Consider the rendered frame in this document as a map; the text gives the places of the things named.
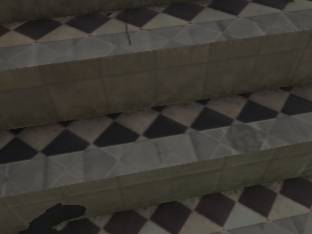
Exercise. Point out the robot left hand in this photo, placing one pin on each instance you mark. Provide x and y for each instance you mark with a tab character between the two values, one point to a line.
54	216

